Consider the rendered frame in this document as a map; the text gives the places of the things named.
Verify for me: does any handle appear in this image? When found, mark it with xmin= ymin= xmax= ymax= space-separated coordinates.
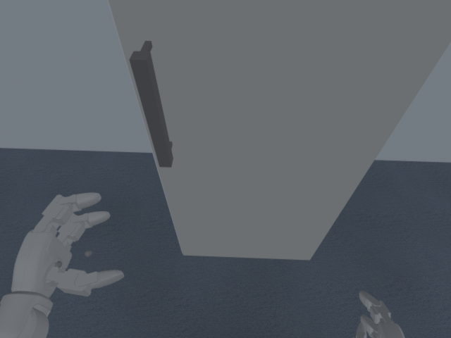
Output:
xmin=129 ymin=41 xmax=173 ymax=168

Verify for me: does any robot left forearm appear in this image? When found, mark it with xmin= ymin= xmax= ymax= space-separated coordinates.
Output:
xmin=0 ymin=292 xmax=53 ymax=338

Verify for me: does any left robot hand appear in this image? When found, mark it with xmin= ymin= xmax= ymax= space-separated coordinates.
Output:
xmin=11 ymin=192 xmax=124 ymax=298

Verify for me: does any fridge door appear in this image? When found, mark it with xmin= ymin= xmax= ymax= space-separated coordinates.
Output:
xmin=109 ymin=0 xmax=451 ymax=261

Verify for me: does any right robot hand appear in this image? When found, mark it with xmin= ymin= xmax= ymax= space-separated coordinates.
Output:
xmin=356 ymin=291 xmax=405 ymax=338

